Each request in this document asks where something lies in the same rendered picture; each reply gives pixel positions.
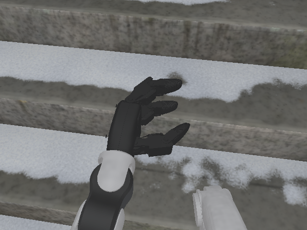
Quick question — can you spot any robot left hand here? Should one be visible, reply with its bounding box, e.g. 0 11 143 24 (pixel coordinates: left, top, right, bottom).
106 77 190 157

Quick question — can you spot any robot left forearm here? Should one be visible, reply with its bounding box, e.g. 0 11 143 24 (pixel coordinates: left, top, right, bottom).
70 149 135 230

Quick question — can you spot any right robot thigh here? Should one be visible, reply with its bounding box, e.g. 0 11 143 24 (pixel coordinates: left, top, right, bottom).
192 185 247 230

